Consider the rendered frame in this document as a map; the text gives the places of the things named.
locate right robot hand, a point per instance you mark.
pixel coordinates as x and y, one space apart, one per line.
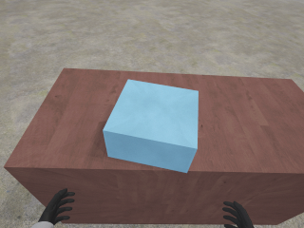
242 219

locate carton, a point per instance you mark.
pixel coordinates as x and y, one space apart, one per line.
155 125

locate left robot hand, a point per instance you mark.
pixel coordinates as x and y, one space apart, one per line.
52 210

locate pedestal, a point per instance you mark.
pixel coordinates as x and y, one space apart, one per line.
250 150

